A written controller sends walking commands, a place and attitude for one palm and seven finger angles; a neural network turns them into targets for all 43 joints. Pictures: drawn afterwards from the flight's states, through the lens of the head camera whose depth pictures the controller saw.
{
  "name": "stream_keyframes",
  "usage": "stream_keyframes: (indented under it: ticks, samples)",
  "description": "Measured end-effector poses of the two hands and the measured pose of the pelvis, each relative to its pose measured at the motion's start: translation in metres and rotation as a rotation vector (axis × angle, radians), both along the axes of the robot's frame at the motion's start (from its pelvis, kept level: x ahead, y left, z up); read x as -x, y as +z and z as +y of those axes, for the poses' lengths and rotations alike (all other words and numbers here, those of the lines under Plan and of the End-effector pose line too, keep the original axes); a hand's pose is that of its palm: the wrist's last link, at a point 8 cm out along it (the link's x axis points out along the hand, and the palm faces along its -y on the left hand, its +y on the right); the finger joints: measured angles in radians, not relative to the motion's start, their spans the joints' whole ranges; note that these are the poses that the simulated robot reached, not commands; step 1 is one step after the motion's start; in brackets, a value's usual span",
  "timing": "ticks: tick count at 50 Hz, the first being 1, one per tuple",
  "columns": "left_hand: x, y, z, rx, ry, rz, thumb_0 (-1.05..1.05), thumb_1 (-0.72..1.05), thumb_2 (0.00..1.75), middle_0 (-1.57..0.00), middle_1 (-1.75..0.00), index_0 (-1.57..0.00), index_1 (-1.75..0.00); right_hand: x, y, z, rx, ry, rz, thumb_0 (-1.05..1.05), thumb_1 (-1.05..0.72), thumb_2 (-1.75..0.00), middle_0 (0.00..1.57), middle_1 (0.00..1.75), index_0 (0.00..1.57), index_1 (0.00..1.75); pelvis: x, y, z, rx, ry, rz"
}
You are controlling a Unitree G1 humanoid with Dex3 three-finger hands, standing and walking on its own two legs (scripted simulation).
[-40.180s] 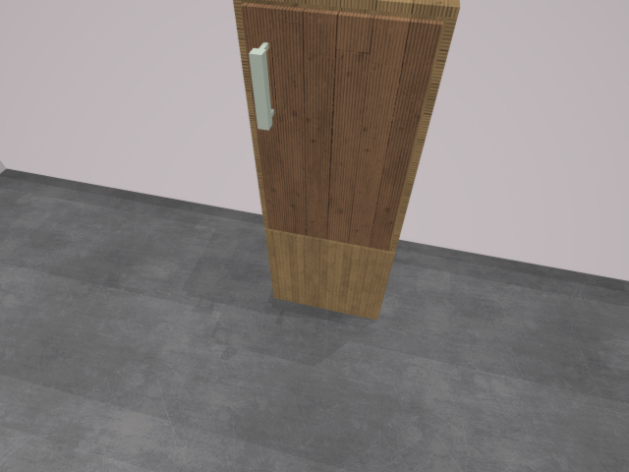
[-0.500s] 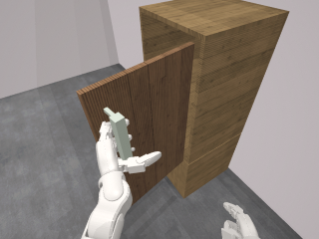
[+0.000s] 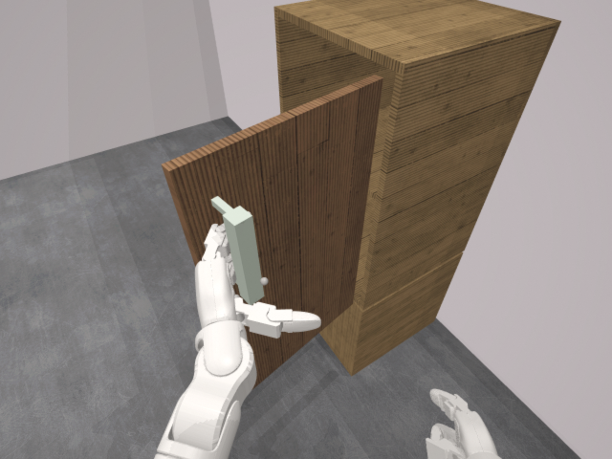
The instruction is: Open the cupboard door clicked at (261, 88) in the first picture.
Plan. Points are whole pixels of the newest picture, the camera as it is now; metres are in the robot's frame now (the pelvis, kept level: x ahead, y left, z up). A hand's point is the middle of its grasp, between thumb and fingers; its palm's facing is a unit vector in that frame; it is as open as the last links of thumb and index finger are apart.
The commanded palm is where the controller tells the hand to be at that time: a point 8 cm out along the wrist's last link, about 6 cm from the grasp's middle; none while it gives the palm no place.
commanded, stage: slide the hand sideways off the handle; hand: left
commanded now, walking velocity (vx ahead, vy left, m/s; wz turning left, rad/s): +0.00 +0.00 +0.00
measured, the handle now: (236, 251) +0.34 +0.13 +0.12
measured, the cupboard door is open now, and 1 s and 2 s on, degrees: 100 100 100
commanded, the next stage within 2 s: draw the hand back to the body in 1.14 s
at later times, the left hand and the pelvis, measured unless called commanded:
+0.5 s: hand (249, 298) +0.27 +0.09 +0.12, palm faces -0.07 -1.00 +0.01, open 16.2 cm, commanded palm +0.22 +0.15 +0.12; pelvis +0.02 +0.01 +0.00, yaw -3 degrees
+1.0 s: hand (204, 352) +0.21 +0.13 +0.11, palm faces -0.01 -1.00 -0.06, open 16.3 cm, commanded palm +0.17 +0.19 +0.12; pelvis +0.02 -0.01 -0.01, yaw +0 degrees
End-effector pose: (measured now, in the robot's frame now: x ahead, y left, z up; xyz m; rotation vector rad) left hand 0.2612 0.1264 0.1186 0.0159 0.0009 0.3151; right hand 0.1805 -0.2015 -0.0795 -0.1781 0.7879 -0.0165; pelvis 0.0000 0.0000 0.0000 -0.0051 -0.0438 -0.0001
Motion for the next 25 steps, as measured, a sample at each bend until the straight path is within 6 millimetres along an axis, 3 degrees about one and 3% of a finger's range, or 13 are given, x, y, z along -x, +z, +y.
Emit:
stream_keyframes:
  ticks: [8, 25]
  samples:
    - [0.001, 0.0, 0.021, -0.027, -0.376, -0.015, -0.01, -0.5, 0.3, -0.23, -0.41, -0.15, -0.41, 0.007, 0.003, 0.004, -0.008, -0.013, -0.056, 0.01, -0.91, -0.9, 0.2, 0.3, 0.2, 0.3, 0.003, 0.0, 0.005, 0.001, 0.005, -0.009]
    - [0.007, -0.001, 0.023, 0.02, -0.386, -0.011, -0.01, -0.5, 0.3, -0.16, -0.37, -0.16, -0.35, 0.003, 0.012, -0.006, -0.02, -0.065, -0.099, 0.02, -0.91, -0.9, 0.2, 0.3, 0.21, 0.3, -0.02, 0.001, 0.01, -0.005, -0.051, 0.032]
